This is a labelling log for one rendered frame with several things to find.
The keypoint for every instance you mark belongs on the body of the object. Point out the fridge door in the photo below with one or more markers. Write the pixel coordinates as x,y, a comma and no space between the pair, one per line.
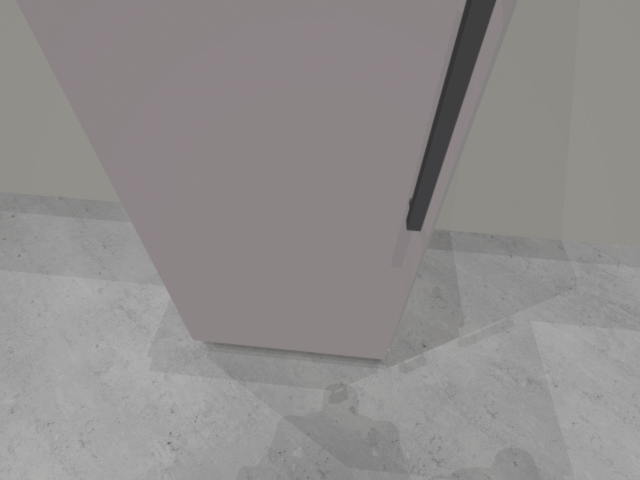
266,151

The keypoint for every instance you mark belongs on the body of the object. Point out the handle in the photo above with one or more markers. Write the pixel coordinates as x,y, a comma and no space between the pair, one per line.
472,29

